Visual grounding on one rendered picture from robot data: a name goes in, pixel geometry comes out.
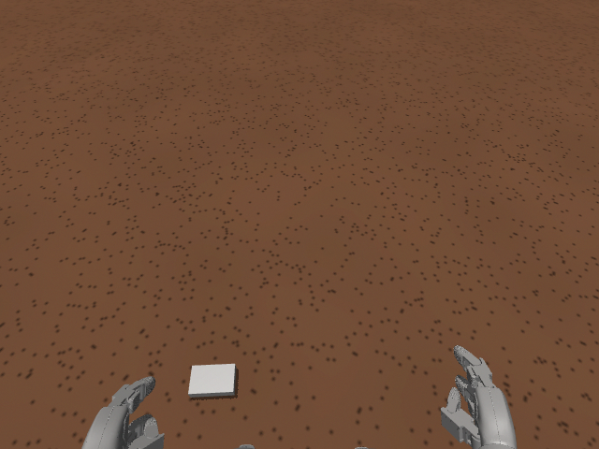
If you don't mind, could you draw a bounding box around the left robot hand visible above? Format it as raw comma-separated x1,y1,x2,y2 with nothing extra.
81,376,165,449

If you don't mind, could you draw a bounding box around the small box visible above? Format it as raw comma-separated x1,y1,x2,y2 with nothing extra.
188,364,236,398

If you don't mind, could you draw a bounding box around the right robot hand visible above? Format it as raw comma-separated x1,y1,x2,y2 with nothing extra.
441,345,518,449

